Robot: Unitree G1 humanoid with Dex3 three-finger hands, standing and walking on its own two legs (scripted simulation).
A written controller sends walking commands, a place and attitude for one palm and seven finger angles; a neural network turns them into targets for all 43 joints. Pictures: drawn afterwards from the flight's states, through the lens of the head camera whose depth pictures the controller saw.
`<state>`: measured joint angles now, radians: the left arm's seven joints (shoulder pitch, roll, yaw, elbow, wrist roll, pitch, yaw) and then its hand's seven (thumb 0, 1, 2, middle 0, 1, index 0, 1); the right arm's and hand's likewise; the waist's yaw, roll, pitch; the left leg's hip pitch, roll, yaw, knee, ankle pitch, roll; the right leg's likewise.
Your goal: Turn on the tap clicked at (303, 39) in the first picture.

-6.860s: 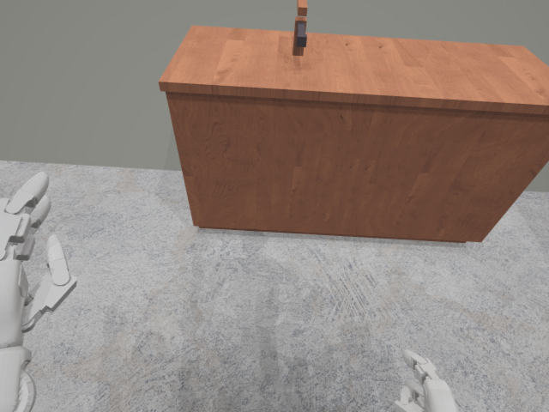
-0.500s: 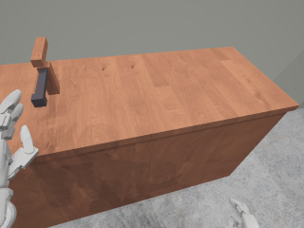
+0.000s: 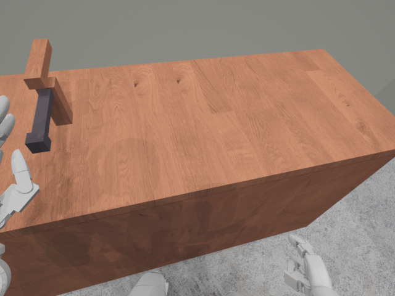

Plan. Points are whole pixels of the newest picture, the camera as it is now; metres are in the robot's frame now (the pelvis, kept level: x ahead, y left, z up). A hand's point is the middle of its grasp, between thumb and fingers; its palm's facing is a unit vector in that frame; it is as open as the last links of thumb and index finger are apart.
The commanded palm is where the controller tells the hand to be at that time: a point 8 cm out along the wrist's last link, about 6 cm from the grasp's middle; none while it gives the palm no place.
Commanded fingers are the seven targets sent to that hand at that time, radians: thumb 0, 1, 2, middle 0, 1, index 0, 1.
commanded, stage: come to a stop and stand still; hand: left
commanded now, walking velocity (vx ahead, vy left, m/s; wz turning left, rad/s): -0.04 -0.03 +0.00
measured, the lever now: (38, 142) +0.32 +0.32 +0.12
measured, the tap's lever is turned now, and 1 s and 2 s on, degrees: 0 0 0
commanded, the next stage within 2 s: look again from close up in 0.88 s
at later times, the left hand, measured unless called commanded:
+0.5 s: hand (7, 157) +0.25 +0.30 +0.18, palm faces +0.45 -0.82 -0.36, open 7.4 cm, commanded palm +0.19 +0.33 +0.19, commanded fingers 0.00 0.90 0.90 -0.20 -0.30 -0.20 -0.30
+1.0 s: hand (14, 143) +0.27 +0.30 +0.19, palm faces +0.43 -0.80 -0.41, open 7.4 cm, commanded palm +0.21 +0.33 +0.19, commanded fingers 0.00 0.90 0.90 -0.20 -0.30 -0.20 -0.30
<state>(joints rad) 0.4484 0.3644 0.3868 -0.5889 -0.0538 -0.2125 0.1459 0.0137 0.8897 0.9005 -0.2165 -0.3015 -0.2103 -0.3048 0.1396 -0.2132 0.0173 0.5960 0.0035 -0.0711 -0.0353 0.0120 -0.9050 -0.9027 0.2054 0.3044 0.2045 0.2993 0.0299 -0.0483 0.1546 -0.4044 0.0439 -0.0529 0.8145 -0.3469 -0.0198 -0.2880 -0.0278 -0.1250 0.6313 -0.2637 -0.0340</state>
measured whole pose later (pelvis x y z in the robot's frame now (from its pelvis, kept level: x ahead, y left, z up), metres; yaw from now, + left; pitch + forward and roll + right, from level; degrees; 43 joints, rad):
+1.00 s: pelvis +0.06 +0.04 +0.02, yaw +2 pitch -1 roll -1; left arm 0.39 0.38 0.34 -0.47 -0.02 -0.13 0.11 0.01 0.89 0.90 -0.22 -0.30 -0.21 -0.30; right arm 0.18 -0.20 0.00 0.57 0.02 -0.07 -0.05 0.01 -0.90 -0.90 0.20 0.30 0.20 0.30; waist 0.05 0.00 0.04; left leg -0.25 0.02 -0.03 0.46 -0.20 0.00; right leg -0.11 0.01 0.00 0.37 -0.24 0.02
